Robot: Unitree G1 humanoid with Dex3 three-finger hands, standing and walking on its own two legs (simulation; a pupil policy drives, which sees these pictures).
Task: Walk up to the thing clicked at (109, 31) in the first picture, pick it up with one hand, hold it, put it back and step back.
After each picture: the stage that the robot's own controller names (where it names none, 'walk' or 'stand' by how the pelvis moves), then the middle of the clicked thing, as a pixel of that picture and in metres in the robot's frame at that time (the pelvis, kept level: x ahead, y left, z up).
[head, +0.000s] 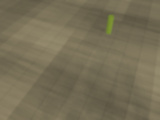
stand; (109, 24) +1.73 -0.34 -0.65
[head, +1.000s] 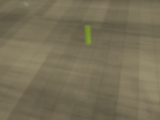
walk; (87, 34) +1.63 +0.10 -0.63
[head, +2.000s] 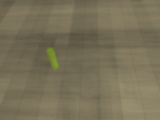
walk; (52, 59) +1.05 +0.38 -0.64
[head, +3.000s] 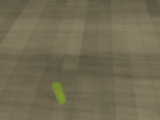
walk; (59, 93) +0.68 +0.28 -0.64
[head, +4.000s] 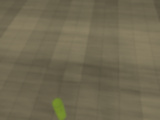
stand; (59, 109) +0.50 +0.23 -0.63
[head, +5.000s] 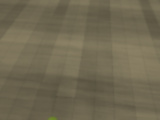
stand; out of the picture +0.43 +0.21 -0.65
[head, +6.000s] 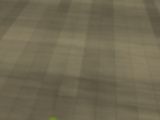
stand; out of the picture +0.41 +0.21 -0.64
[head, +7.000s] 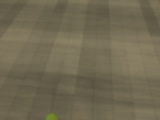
stand; out of the picture +0.45 +0.23 -0.66
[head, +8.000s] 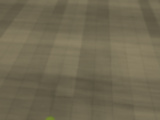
stand; out of the picture +0.43 +0.23 -0.66
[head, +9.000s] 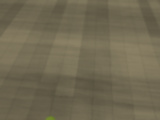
go down; out of the picture +0.43 +0.23 -0.66
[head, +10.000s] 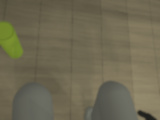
go down; (10, 43) +0.49 +0.27 -0.28
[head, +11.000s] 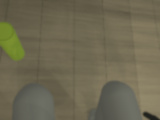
close in; (11, 44) +0.49 +0.27 -0.25
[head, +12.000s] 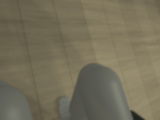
close in; out of the picture +0.47 +0.32 -0.16
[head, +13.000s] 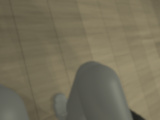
lift; out of the picture +0.46 +0.33 -0.16
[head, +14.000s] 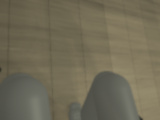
lift; out of the picture +0.37 +0.27 -0.12
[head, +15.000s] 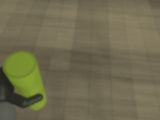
lift; (30, 86) +0.32 +0.17 +0.05
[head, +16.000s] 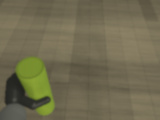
hold; (39, 90) +0.32 +0.15 +0.03
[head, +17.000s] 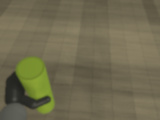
hold; (39, 89) +0.31 +0.16 +0.04
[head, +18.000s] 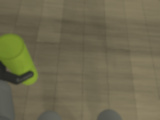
crouch; (21, 64) +0.40 +0.20 -0.03
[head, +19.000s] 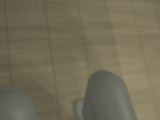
lower; out of the picture +0.48 +0.29 -0.09
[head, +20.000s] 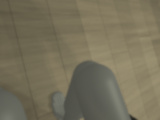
lower; out of the picture +0.46 +0.32 -0.17
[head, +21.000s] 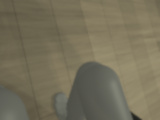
lower; out of the picture +0.45 +0.32 -0.16
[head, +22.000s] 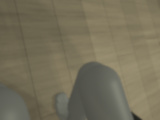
lower; out of the picture +0.45 +0.31 -0.16
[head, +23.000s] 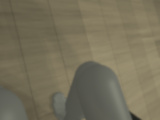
lower; out of the picture +0.45 +0.31 -0.17
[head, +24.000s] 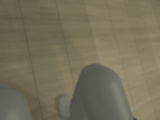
open; out of the picture +0.46 +0.31 -0.17
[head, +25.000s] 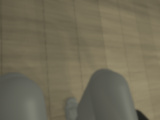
stand; out of the picture +0.46 +0.29 -0.19
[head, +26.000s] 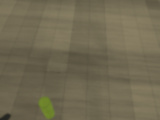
stand; (47, 108) +0.44 +0.21 -0.54
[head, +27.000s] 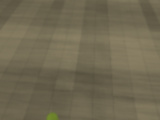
stand; out of the picture +0.44 +0.20 -0.60
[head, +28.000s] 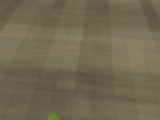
stand; out of the picture +0.43 +0.19 -0.60
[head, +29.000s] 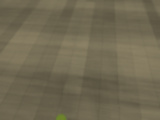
stand; out of the picture +0.47 +0.18 -0.65
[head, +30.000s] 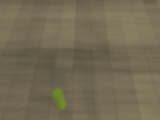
walk; (59, 99) +0.51 +0.19 -0.63
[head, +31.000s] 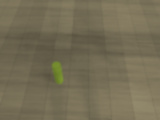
walk; (58, 73) +0.73 +0.21 -0.63
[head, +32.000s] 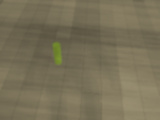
stand; (57, 54) +1.04 +0.24 -0.64
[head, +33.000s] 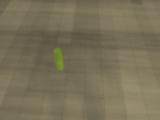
stand; (58, 59) +1.03 +0.26 -0.65
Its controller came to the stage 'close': yes
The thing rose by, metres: 0.68
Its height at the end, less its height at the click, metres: +0.00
